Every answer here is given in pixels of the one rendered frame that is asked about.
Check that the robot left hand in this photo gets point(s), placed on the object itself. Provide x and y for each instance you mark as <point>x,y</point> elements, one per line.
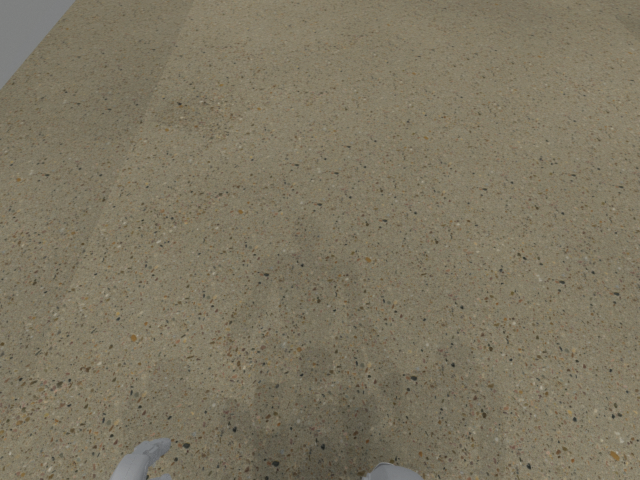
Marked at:
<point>134,466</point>

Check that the robot right shin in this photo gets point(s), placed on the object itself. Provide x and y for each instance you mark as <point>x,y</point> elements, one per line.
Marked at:
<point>383,463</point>

